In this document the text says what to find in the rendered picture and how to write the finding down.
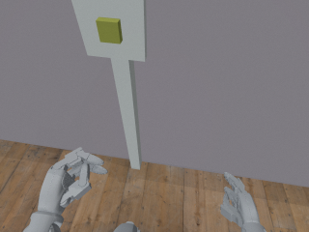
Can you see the robot right forearm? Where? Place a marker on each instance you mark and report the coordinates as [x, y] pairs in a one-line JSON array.
[[252, 227]]

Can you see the robot left forearm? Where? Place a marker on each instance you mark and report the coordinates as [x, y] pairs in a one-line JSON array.
[[42, 221]]

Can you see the button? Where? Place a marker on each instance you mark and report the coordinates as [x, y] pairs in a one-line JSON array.
[[109, 30]]

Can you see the left robot hand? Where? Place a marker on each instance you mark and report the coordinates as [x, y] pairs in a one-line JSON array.
[[53, 197]]

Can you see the right robot hand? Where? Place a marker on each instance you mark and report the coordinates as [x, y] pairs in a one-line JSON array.
[[244, 209]]

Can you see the panel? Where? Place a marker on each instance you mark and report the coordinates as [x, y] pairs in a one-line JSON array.
[[133, 17]]

